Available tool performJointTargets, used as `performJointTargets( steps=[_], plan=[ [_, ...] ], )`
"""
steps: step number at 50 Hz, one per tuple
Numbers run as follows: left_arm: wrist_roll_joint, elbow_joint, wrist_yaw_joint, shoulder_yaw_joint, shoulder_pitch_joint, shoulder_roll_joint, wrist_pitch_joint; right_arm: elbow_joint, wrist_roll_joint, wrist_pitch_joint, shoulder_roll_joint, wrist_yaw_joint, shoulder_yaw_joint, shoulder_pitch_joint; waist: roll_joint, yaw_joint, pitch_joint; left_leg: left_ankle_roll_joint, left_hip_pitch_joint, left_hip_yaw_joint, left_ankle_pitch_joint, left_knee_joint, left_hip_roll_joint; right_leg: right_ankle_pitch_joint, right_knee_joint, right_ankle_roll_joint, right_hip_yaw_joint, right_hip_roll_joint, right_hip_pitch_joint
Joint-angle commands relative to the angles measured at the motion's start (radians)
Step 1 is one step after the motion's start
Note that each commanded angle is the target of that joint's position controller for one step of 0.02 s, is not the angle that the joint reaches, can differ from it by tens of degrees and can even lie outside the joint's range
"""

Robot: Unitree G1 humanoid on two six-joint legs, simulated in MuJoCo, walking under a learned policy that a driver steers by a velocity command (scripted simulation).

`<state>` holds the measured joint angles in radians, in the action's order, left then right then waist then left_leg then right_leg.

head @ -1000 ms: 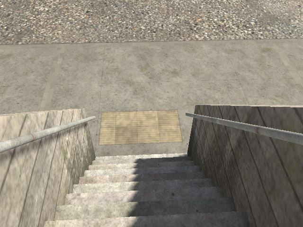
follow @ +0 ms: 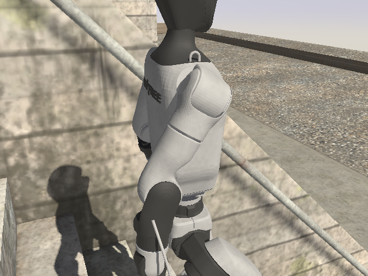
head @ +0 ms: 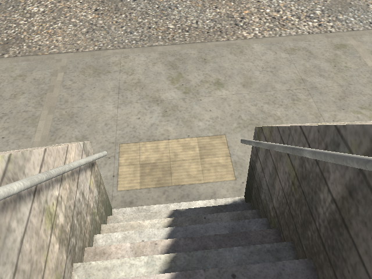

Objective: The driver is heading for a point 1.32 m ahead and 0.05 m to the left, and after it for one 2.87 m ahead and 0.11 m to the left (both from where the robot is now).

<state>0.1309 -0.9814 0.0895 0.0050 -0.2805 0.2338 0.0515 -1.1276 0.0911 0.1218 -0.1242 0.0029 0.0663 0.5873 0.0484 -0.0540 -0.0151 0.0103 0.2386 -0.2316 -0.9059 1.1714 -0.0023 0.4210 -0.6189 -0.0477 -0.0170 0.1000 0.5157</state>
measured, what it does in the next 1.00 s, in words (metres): goes down: right foot 0.22 m lower, then left foot 0.22 m lower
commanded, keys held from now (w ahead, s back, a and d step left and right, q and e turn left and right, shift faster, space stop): w+e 0.14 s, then w+q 0.86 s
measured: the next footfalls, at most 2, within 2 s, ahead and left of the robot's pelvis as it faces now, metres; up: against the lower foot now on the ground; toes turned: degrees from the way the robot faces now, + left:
right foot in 0.08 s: +0.12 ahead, -0.13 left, -0.22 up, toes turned -10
left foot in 0.48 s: +0.35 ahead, +0.07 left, -0.44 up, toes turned -1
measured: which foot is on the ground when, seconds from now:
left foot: down 0.00-0.08, up 0.10-0.46, down 0.48-0.90, up 0.92-1.00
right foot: up 0.00-0.06, down 0.08-0.48, up 0.50-0.88, down 0.90-1.00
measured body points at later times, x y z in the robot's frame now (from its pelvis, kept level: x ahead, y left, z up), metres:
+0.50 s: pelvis +0.28 -0.01 -0.29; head +0.28 +0.00 +0.16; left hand +0.24 +0.21 -0.44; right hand +0.28 -0.27 -0.43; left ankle +0.32 +0.06 -1.04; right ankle +0.11 -0.12 -0.78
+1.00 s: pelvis +0.54 -0.01 -0.54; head +0.53 -0.01 -0.09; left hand +0.52 +0.25 -0.69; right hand +0.55 -0.22 -0.69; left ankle +0.45 +0.11 -1.00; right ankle +0.54 -0.09 -1.28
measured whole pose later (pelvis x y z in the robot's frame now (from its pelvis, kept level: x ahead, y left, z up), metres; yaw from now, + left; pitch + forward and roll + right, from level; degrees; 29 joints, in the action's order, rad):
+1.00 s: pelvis +0.54 -0.01 -0.54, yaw +12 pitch +2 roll +0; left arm 0.12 -0.95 0.06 -0.03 -0.36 0.24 0.07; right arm -0.96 0.04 0.07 -0.17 0.11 0.02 0.49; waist 0.01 -0.01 -0.08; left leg 0.09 0.79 0.11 -0.65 2.03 0.16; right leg -0.29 -0.50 -0.05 0.07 -0.03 0.24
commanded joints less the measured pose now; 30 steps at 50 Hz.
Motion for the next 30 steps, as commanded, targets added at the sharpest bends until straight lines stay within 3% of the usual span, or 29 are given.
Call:
performJointTargets(
  steps=[1, 2, 3, 4, 5, 6, 7, 8, 9, 10, 11, 12, 13, 14, 15, 16, 17, 18, 20, 21, 22, 23, 24, 25, 26, 27, 28, 29, 30],
  plan=[
    [0.003, 0.054, 0.0, 0.01, 0.081, -0.007, 0.017, -0.003, 0.024, -0.043, -0.208, -0.009, -0.044, 0.104, -0.118, -0.02, 0.173, 0.168, -0.007, 0.407, 0.886, -0.162, -0.333, -0.173, 0.083, 0.003, 0.038, 0.003, -0.027],
    [-0.024, -0.046, -0.013, -0.009, -0.082, 0.05, 0.023, -0.017, 0.023, -0.058, -0.143, 0.018, -0.041, 0.048, -0.038, 0.031, 0.159, 0.12, 0.097, 0.318, 0.849, -0.019, -0.285, -0.095, 0.209, -0.025, -0.002, 0.036, -0.245],
    [-0.03, -0.157, -0.019, -0.057, -0.364, 0.117, 0.044, 0.021, 0.027, -0.057, -0.201, 0.047, -0.054, -0.05, 0.031, 0.161, 0.098, 0.088, 0.206, 0.187, 0.958, 0.236, -0.19, -0.064, 0.242, -0.017, 0.141, -0.067, -0.569],
    [-0.042, -0.208, -0.03, -0.104, -0.549, 0.193, 0.048, 0.037, 0.006, -0.059, -0.278, 0.075, -0.074, -0.151, 0.189, 0.318, 0.117, 0.058, 0.399, 0.152, 0.672, 0.564, -0.101, -0.032, 0.495, -0.076, 0.161, -0.078, -0.803],
    [-0.021, -0.222, -0.037, -0.138, -0.578, 0.328, 0.039, 0.071, 0.008, -0.057, -0.193, 0.119, -0.085, -0.027, 0.255, 0.227, -0.168, 0.009, 0.664, 0.122, 0.036, 0.952, 0.01, 0.432, -0.012, -0.258, -0.052, 0.096, -1.181],
    [0.005, -0.25, -0.047, -0.142, -0.658, 0.329, 0.052, 0.192, -0.028, -0.033, -0.171, 0.133, -0.083, -0.188, 0.155, 0.281, -0.22, 0.015, 0.884, 0.158, 0.004, 0.994, 0.006, 0.47, -0.046, -0.304, -0.164, 0.162, -1.277],
    [0.019, -0.23, -0.048, -0.128, -0.601, 0.259, 0.051, 0.304, -0.065, -0.006, -0.174, 0.118, -0.079, -0.38, -0.006, 0.295, -0.093, 0.033, 1.04, 0.202, 0.043, 0.812, -0.042, 0.126, -0.007, -0.291, -0.219, 0.208, -1.148],
    [-0.026, -0.196, -0.025, -0.092, -0.449, 0.179, 0.047, 0.344, -0.084, 0.006, -0.155, 0.087, -0.08, -0.388, -0.024, 0.187, 0.037, 0.034, 1.118, 0.293, 0.142, 0.7, -0.084, -0.242, 0.065, -0.35, -0.409, 0.32, -0.854],
    [-0.015, -0.14, -0.032, -0.014, -0.278, -0.041, 0.051, 0.277, -0.04, -0.003, -0.104, 0.054, -0.063, -0.296, -0.162, 0.099, 0.15, 0.056, 1.015, 0.423, 0.556, 0.241, -0.22, -0.333, 0.066, -0.263, -0.32, 0.31, -0.511],
    [-0.021, -0.118, -0.032, -0.011, -0.262, -0.028, 0.049, 0.233, -0.011, -0.024, -0.092, 0.043, -0.062, -0.203, -0.082, 0.043, 0.221, 0.068, 0.839, 0.361, 0.6, 0.185, -0.201, -0.369, 0.103, -0.274, -0.248, 0.268, -0.267],
    [-0.057, -0.094, -0.028, 0.008, -0.206, -0.071, 0.054, 0.119, 0.004, -0.044, -0.108, 0.054, -0.08, -0.082, -0.125, 0.008, 0.231, 0.065, 0.484, 0.299, 0.951, -0.023, -0.181, -0.394, 0.112, -0.273, -0.092, 0.174, 0.126],
    [-0.038, -0.062, -0.019, -0.005, -0.168, 0.001, 0.067, 0.103, 0.018, -0.062, -0.053, 0.089, -0.061, -0.034, 0.016, -0.036, 0.217, 0.055, 0.279, 0.242, 1.117, 0.083, -0.125, -0.453, 0.035, -0.248, -0.038, 0.075, 0.331],
    [-0.038, -0.03, -0.038, 0.014, -0.138, -0.035, 0.085, 0.107, 0.045, -0.05, -0.036, 0.111, -0.051, -0.064, 0.001, -0.021, 0.15, 0.058, 0.26, 0.276, 1.324, -0.051, -0.139, -0.6, -0.027, -0.203, -0.003, 0.027, 0.347],
    [-0.043, -0.051, -0.055, 0.011, -0.186, -0.016, 0.093, 0.119, 0.047, -0.046, -0.079, 0.108, -0.061, -0.089, 0.0, 0.011, 0.119, 0.041, 0.264, 0.245, 1.341, -0.09, -0.105, -0.649, -0.075, -0.198, -0.018, 0.022, 0.299],
    [-0.23, -0.029, -0.09, -0.045, -0.038, 0.084, 0.092, 0.18, -0.113, -0.077, -0.103, 0.021, -0.087, -0.185, -0.001, -0.099, -0.031, -0.006, -0.03, 0.198, 1.655, -0.313, -0.015, -0.781, -0.106, -0.098, -0.011, 0.004, 0.319],
    [-0.002, 0.0, -0.068, 0.016, -0.087, 0.042, 0.108, 0.135, 0.012, -0.056, -0.112, 0.052, -0.06, -0.197, -0.046, 0.029, 0.118, -0.017, -0.074, 0.234, 1.581, -0.35, -0.09, -0.908, -0.151, -0.093, 0.064, -0.024, 0.495],
    [0.007, -0.009, -0.059, -0.005, -0.1, 0.089, 0.103, 0.15, 0.023, -0.051, -0.174, 0.058, -0.088, -0.217, 0.026, 0.008, 0.151, -0.033, -0.018, 0.184, 1.431, -0.348, -0.04, -0.931, -0.181, -0.123, 0.011, 0.032, 0.379],
    [0.018, -0.027, -0.043, 0.005, -0.148, 0.078, 0.093, 0.123, 0.054, -0.049, -0.202, 0.061, -0.092, -0.157, 0.014, 0.0, 0.145, -0.037, -0.001, 0.208, 1.388, -0.269, -0.064, -0.933, -0.295, -0.127, -0.053, 0.092, 0.336],
    [-0.049, -0.041, -0.052, 0.023, -0.265, 0.041, 0.07, 0.165, 0.066, -0.042, -0.206, 0.063, -0.101, -0.327, -0.021, 0.084, 0.201, 0.0, 0.201, 0.196, 1.154, -0.636, -0.101, -0.804, -0.384, -0.114, -0.141, 0.156, -0.01],
    [-0.057, -0.043, -0.059, 0.003, -0.294, 0.116, 0.048, 0.19, 0.039, -0.039, -0.199, 0.068, -0.098, -0.407, 0.004, 0.124, 0.17, 0.018, 0.176, 0.186, 1.076, -0.709, -0.092, -0.718, -0.393, -0.119, -0.209, 0.168, -0.109],
    [-0.025, -0.053, -0.056, -0.022, -0.286, 0.176, 0.017, 0.144, 0.011, -0.044, -0.201, 0.061, -0.102, -0.316, -0.005, 0.094, 0.135, 0.052, 0.076, 0.218, 1.15, -0.797, -0.124, -0.724, -0.522, -0.077, -0.179, 0.154, -0.169],
    [-0.013, -0.03, -0.033, -0.02, -0.195, 0.179, -0.012, 0.021, -0.018, -0.032, -0.222, 0.056, -0.121, -0.029, -0.064, -0.009, 0.107, 0.053, -0.196, 0.17, 1.289, -0.893, -0.12, -0.677, -0.739, -0.057, -0.139, 0.142, -0.067],
    [-0.027, -0.06, 0.005, -0.022, -0.177, 0.147, -0.02, -0.083, 0.001, -0.02, -0.31, 0.033, -0.177, 0.289, -0.229, -0.161, 0.051, 0.137, -0.439, 0.22, 1.261, -1.067, -0.12, -0.721, -1.2, -0.01, -0.11, 0.008, 0.012],
    [-0.041, -0.039, 0.039, -0.033, -0.265, 0.069, -0.011, -0.096, 0.024, -0.021, -0.413, 0.035, -0.192, 0.349, -0.358, -0.105, -0.099, 0.281, -0.754, 0.319, 1.909, -0.502, -0.188, -1.274, -1.625, 0.016, 0.007, -0.218, 0.395],
    [-0.074, 0.041, 0.043, -0.034, -0.198, 0.044, 0.011, -0.094, 0.017, 0.003, -0.447, 0.048, -0.204, 0.367, -0.257, -0.074, -0.155, 0.34, -0.853, 0.502, 1.944, -0.497, -0.251, -1.218, -1.567, 0.026, 0.009, -0.206, 0.633],
    [-0.092, 0.124, 0.035, -0.026, -0.056, 0.046, 0.035, -0.08, 0.041, -0.008, -0.41, 0.06, -0.205, 0.267, -0.141, -0.095, -0.061, 0.374, -0.77, 0.569, 1.627, -0.547, -0.302, -1.192, -1.489, 0.007, 0.014, -0.15, 0.82],
    [-0.111, 0.153, 0.01, -0.021, -0.04, 0.042, 0.047, -0.06, 0.011, -0.016, -0.296, 0.078, -0.163, 0.139, -0.125, -0.029, 0.025, 0.405, -0.514, 0.763, 1.063, -0.62, -0.391, -1.069, -1.365, -0.014, -0.101, -0.062, 0.906],
    [-0.099, 0.127, -0.021, -0.012, -0.046, 0.036, 0.048, -0.087, 0.03, -0.029, -0.191, 0.091, -0.124, 0.114, -0.067, 0.012, 0.127, 0.387, -0.285, 0.767, 0.855, -0.653, -0.369, -1.001, -1.322, -0.049, -0.116, -0.003, 0.908],
    [-0.039, 0.109, -0.039, 0.027, -0.08, -0.046, 0.04, -0.07, 0.061, -0.023, -0.027, 0.076, -0.063, 0.064, 0.019, 0.054, 0.181, 0.292, -0.111, 0.656, 0.84, -0.629, -0.291, -0.605, -0.929, -0.067, -0.202, 0.096, 0.874]
  ],
)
